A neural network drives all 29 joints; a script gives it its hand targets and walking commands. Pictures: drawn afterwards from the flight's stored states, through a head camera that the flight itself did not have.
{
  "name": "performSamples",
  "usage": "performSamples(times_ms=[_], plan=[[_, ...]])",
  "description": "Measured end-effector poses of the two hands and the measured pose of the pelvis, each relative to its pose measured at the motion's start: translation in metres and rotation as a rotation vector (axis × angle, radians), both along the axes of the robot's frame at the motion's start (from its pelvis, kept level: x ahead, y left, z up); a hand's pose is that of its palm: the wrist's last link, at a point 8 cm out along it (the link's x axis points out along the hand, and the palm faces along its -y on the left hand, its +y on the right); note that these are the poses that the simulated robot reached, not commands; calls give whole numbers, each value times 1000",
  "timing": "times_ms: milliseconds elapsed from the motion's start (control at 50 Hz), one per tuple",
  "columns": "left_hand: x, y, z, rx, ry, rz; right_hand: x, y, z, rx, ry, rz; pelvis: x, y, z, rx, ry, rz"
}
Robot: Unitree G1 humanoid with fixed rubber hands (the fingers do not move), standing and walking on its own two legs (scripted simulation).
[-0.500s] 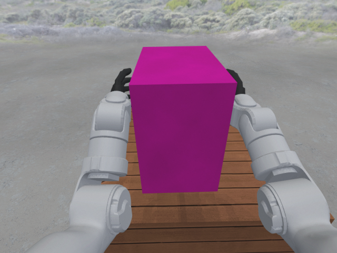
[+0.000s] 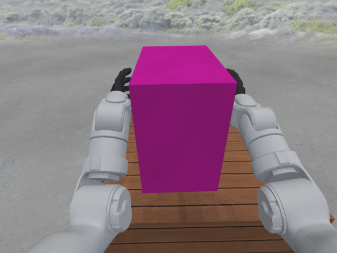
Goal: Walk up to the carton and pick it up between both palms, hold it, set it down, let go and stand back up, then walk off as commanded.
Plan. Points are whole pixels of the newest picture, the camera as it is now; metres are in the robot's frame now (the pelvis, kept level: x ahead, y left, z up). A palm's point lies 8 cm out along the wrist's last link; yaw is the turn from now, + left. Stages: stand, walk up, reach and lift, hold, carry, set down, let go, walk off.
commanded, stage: set down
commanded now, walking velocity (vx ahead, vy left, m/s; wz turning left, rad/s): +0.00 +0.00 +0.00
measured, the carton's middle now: (177, 112) +0.41 +0.00 +0.22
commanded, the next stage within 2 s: none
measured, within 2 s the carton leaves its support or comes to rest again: neither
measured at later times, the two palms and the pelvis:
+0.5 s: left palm (120, 106) +0.42 +0.15 +0.23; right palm (225, 110) +0.41 -0.12 +0.22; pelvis +0.01 +0.00 +0.00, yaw +0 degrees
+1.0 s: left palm (122, 111) +0.42 +0.15 +0.22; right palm (225, 117) +0.40 -0.12 +0.21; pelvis +0.01 +0.00 +0.00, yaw +0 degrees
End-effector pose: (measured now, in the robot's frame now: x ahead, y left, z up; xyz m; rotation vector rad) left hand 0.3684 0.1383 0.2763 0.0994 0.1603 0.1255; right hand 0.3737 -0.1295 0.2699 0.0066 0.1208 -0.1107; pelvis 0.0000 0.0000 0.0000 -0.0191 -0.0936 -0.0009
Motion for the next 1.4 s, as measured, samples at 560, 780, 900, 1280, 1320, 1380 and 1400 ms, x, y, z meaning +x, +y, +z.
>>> performSamples(times_ms=[560, 780, 900, 1280, 1320, 1380, 1400], plan=[[51, 8, -47, -37, -42, -55, 37, 7, -55, 84, -74, -55, 17, -2, 2, 3, -10, 0], [46, 6, -47, -15, -47, -59, 32, 6, -56, 32, -80, -55, 16, -1, 2, 2, -24, 1], [44, 8, -47, -33, -50, -66, 28, 7, -55, 70, -86, -60, 14, -1, 2, 2, -32, 1], [64, 5, -82, -40, -18, -94, 42, 4, -85, 93, -60, -86, 22, -2, 3, 2, -19, 0], [65, 5, -86, -38, -12, -96, 43, 4, -88, 94, -54, -88, 23, -2, 3, 2, -17, 0], [65, 5, -92, -35, -3, -100, 42, 4, -94, 94, -46, -92, 24, -1, 3, 2, -15, 0], [65, 5, -94, -34, 0, -102, 42, 4, -96, 93, -43, -94, 24, -1, 3, 2, -15, 0]])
